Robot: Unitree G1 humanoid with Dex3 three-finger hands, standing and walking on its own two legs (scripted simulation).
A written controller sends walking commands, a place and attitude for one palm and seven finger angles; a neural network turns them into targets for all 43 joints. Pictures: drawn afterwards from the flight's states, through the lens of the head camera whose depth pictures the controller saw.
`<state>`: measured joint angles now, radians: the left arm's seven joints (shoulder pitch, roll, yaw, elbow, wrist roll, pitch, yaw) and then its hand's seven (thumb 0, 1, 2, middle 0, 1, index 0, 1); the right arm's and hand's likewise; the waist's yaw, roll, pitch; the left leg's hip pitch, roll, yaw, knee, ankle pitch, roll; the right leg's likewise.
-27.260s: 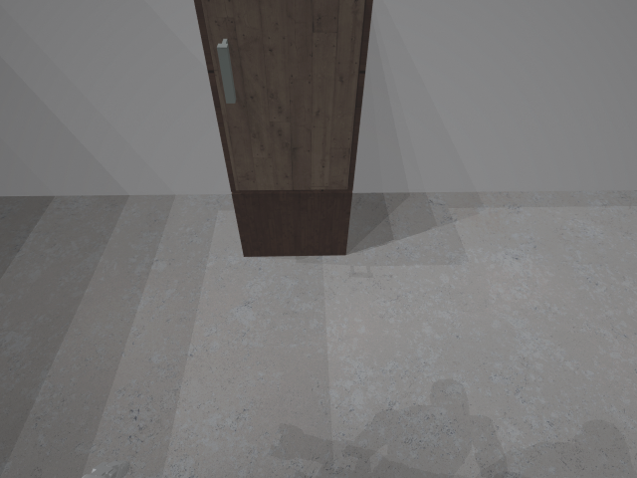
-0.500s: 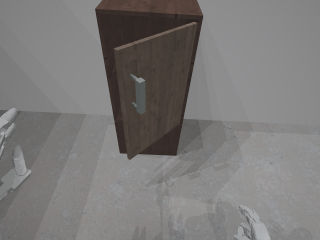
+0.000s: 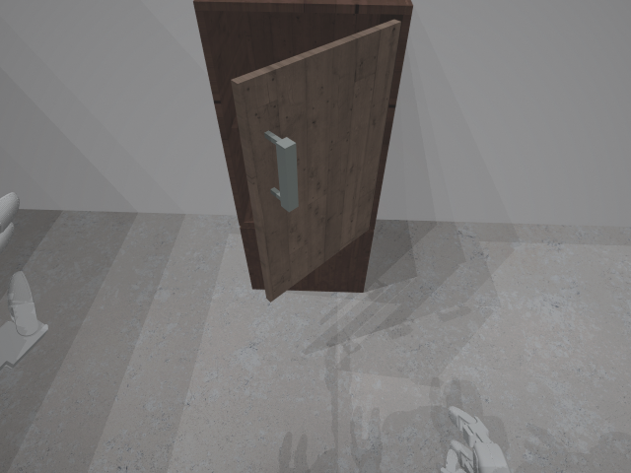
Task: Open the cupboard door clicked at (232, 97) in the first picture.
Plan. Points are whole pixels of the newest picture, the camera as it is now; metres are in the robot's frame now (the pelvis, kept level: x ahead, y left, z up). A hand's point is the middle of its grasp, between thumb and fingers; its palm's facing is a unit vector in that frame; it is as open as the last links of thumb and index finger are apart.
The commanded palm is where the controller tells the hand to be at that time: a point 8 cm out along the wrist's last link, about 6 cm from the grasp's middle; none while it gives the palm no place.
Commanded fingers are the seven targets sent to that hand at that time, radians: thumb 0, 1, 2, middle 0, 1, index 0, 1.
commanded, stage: let the arm hang, fingers relaxed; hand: left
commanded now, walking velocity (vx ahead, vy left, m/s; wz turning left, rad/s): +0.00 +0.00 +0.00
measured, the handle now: (280, 171) +0.60 +0.09 +0.04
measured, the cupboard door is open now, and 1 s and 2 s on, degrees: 45 45 45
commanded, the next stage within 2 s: look to check the result in 1.10 s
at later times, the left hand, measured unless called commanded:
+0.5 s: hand out of the picture -0.04 +0.21 -0.16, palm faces +0.10 -0.97 -0.24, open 7.1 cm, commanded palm none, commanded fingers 0.00 0.90 0.90 -0.20 -0.30 -0.20 -0.30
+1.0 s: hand out of the picture -0.01 +0.21 -0.16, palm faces +0.07 -0.98 -0.20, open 7.3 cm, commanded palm none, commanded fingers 0.00 0.90 0.90 -0.20 -0.30 -0.20 -0.30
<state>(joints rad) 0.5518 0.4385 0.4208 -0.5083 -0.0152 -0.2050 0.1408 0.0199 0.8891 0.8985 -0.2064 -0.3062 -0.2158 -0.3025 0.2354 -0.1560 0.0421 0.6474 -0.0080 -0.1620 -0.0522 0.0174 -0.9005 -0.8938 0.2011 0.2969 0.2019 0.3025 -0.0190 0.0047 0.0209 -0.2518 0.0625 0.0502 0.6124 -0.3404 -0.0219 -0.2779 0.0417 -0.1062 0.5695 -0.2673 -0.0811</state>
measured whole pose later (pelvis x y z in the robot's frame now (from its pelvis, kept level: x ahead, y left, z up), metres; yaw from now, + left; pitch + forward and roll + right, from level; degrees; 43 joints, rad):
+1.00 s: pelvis -0.01 +0.03 +0.01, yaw +2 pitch -1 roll +0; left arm 0.26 0.14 0.02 1.14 0.01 0.00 0.03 0.02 0.93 0.90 -0.20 -0.30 -0.21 -0.30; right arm 0.33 -0.11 0.01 1.14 -0.02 0.01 -0.03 0.01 -0.91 -0.89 0.20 0.30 0.20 0.30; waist -0.01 0.01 0.02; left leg -0.17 0.01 0.06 0.40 -0.21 0.01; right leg -0.22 -0.01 -0.11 0.41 -0.18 -0.04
